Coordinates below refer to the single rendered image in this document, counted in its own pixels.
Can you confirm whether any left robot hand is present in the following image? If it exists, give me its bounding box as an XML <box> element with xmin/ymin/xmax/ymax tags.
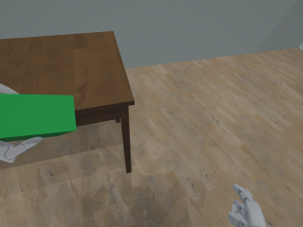
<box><xmin>0</xmin><ymin>83</ymin><xmax>43</xmax><ymax>163</ymax></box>

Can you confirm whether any table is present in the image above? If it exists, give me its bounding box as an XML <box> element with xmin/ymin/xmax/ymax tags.
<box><xmin>0</xmin><ymin>31</ymin><xmax>134</xmax><ymax>174</ymax></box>

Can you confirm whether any right robot hand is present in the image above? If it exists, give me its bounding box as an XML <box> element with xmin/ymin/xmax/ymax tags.
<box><xmin>228</xmin><ymin>183</ymin><xmax>267</xmax><ymax>227</ymax></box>

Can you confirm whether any sponge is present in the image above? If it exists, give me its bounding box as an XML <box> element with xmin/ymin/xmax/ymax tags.
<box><xmin>0</xmin><ymin>94</ymin><xmax>77</xmax><ymax>142</ymax></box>

